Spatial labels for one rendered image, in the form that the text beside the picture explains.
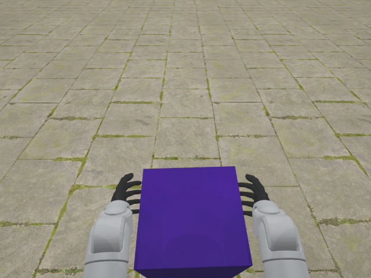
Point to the right robot hand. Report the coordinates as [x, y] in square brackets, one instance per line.
[257, 188]

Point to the robot left forearm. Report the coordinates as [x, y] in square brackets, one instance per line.
[107, 254]

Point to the robot right forearm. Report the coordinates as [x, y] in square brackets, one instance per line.
[281, 249]

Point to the carton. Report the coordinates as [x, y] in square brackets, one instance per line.
[191, 224]

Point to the left robot hand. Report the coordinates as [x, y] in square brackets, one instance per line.
[121, 194]

